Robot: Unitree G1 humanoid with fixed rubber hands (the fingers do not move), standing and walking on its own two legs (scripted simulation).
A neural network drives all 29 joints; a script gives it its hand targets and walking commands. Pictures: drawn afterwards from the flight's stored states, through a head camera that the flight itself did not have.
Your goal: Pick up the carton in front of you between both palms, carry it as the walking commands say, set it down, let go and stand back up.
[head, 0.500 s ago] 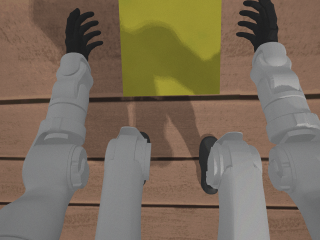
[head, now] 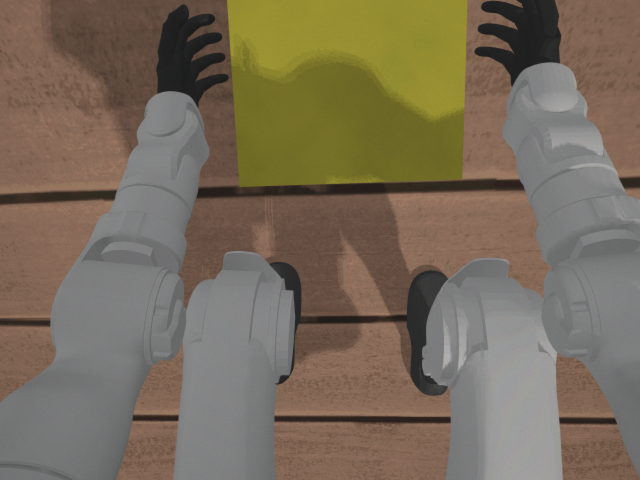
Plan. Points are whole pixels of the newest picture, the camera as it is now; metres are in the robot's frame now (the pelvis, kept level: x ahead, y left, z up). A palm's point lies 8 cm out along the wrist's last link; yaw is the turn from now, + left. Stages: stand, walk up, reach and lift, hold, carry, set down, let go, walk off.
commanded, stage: reach and lift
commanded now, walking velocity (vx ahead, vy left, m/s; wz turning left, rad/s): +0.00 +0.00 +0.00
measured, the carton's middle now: (344, 99) +0.49 +0.03 -0.24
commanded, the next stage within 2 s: none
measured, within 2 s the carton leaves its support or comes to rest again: leaves its support in 0.52 s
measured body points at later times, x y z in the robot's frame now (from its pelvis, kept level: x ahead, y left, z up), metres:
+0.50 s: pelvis +0.00 -0.01 +0.00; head +0.35 +0.00 +0.28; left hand +0.51 +0.18 -0.18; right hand +0.54 -0.12 -0.17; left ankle +0.12 +0.12 -0.33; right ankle +0.11 -0.13 -0.33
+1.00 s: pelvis +0.00 -0.01 +0.10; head +0.24 +0.01 +0.48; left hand +0.48 +0.17 +0.03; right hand +0.51 -0.13 +0.05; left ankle +0.12 +0.13 -0.33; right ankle +0.11 -0.14 -0.33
